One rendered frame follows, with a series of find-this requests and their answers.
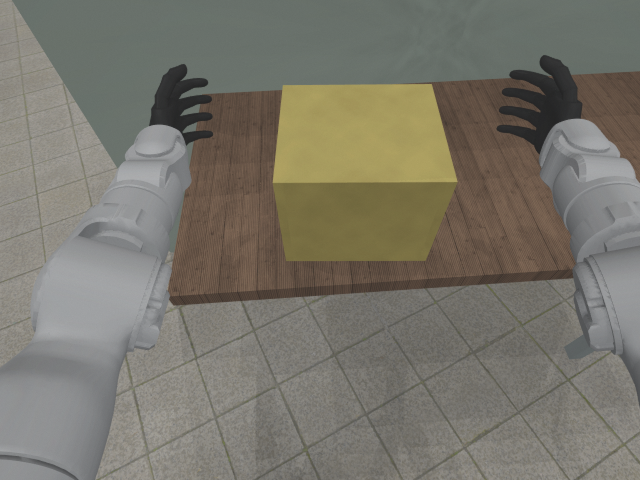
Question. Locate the robot left upper arm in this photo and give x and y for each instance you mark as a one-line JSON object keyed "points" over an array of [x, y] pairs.
{"points": [[57, 396]]}

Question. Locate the robot left hand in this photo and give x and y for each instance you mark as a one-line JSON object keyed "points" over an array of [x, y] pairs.
{"points": [[168, 107]]}

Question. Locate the carton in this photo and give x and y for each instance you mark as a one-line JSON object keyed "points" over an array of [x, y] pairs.
{"points": [[362, 172]]}

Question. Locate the robot right upper arm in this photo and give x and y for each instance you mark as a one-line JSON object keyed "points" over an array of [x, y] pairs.
{"points": [[607, 303]]}

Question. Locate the right robot forearm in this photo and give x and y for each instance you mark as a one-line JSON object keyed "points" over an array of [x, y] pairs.
{"points": [[594, 190]]}

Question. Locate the table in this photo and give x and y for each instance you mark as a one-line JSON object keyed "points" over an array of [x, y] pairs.
{"points": [[500, 225]]}

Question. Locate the left robot forearm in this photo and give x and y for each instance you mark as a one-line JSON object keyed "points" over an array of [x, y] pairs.
{"points": [[139, 208]]}

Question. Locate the robot right hand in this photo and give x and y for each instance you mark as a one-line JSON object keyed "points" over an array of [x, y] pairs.
{"points": [[558, 104]]}

